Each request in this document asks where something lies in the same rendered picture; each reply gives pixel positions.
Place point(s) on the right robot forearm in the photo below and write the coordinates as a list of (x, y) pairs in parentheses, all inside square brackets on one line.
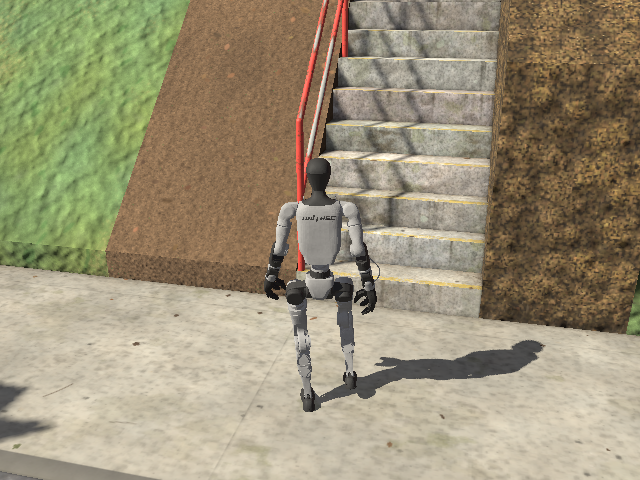
[(365, 272)]

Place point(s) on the robot left hand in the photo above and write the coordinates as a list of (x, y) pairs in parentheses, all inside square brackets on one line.
[(275, 285)]

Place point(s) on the robot left foot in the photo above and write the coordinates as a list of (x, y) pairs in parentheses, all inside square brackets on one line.
[(308, 404)]

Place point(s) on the robot right hand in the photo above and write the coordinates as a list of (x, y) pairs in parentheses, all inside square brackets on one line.
[(371, 299)]

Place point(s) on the robot right foot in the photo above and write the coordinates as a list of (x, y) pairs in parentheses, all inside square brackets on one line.
[(350, 381)]

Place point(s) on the right robot upper arm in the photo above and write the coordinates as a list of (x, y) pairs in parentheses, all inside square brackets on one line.
[(350, 211)]

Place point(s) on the left robot upper arm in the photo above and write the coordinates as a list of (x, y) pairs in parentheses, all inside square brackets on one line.
[(287, 212)]

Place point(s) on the robot foot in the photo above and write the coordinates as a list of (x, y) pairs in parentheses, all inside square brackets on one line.
[(350, 381), (308, 404)]

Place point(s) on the left robot forearm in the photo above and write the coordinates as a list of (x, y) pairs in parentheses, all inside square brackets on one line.
[(274, 265)]

